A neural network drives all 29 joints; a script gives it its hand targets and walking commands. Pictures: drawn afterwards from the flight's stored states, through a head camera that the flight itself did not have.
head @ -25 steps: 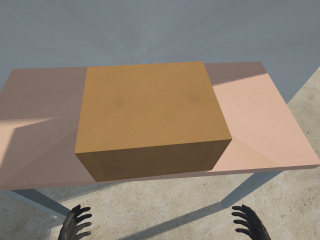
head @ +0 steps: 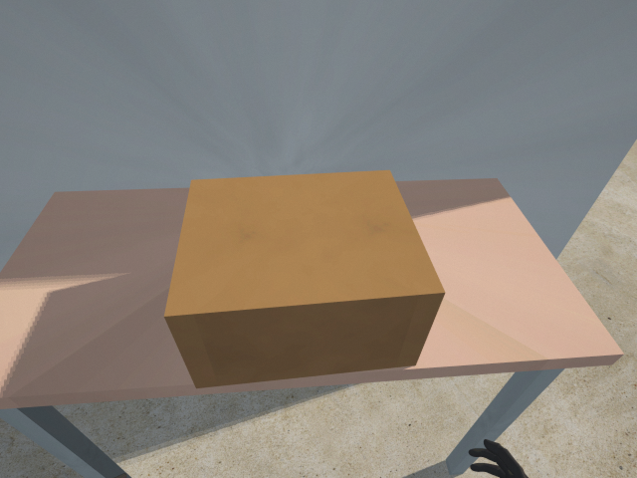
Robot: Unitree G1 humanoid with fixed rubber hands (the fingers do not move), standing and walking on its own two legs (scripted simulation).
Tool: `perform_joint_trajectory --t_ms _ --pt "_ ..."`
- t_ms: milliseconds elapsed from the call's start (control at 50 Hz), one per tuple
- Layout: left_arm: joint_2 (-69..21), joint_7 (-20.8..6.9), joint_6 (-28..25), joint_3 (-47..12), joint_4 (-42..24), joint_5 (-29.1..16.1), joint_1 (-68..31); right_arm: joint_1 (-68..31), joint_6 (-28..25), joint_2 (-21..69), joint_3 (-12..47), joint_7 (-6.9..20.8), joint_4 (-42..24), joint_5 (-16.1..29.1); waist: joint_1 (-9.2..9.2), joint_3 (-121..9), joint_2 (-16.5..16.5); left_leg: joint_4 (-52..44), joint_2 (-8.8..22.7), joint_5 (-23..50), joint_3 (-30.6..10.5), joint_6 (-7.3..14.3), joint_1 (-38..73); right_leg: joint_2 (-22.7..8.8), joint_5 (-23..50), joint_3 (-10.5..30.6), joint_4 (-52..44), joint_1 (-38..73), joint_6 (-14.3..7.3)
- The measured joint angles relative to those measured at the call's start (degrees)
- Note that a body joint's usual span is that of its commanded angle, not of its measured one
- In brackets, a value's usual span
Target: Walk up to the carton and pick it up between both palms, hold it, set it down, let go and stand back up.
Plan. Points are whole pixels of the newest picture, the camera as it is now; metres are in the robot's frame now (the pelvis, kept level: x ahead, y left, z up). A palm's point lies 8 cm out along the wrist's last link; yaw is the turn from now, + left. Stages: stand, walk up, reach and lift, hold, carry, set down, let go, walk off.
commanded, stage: stand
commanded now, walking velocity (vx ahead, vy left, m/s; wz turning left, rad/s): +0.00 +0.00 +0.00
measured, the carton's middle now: (300, 270) +0.40 +0.04 +0.04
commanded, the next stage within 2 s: none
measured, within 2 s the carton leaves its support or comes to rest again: neither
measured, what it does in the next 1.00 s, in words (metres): stands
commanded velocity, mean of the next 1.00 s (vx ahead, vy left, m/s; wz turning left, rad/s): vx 0.00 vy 0.00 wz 0.00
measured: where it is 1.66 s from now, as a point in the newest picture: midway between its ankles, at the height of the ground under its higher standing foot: outside the picture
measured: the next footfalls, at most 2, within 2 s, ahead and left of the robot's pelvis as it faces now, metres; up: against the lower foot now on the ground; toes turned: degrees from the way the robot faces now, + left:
none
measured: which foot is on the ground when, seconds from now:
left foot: down 0.00-1.00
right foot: down 0.00-1.00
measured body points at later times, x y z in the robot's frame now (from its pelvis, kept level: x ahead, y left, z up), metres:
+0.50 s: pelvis -0.01 +0.00 +0.00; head -0.03 +0.01 +0.45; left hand +0.06 +0.29 -0.12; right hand +0.11 -0.26 -0.11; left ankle +0.00 +0.13 -0.74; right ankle -0.05 -0.11 -0.74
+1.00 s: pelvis -0.01 +0.00 +0.00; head -0.03 +0.01 +0.45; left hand +0.05 +0.29 -0.13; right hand +0.10 -0.26 -0.11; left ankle +0.00 +0.13 -0.74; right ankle -0.05 -0.11 -0.74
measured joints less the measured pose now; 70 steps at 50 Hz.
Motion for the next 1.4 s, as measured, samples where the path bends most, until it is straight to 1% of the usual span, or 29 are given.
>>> perform_joint_trajectory --t_ms 140,380,1400 --pt "0.00 -0.10 -0.09 0.00 2.58 0.00 0.00 0.00 0.22 0.00 0.00 -0.06 1.48 0.00 0.00 0.59 0.00 0.23 0.00 0.06 0.00 0.00 0.44 0.00 0.20 0.00 0.00 0.55 0.00" --pt "0.00 0.04 -0.17 0.00 4.72 0.00 -0.01 0.00 0.61 0.00 0.00 -0.38 3.65 0.00 0.00 2.61 0.00 0.23 0.00 0.19 0.00 0.00 1.18 0.00 0.32 0.00 0.00 1.28 0.00" --pt "0.00 0.49 -0.19 0.00 6.26 0.01 -0.01 0.00 1.16 0.00 0.00 -1.00 4.98 0.00 0.00 6.10 0.00 0.23 0.00 0.86 0.00 0.00 2.41 0.00 0.98 0.00 0.00 2.52 0.00"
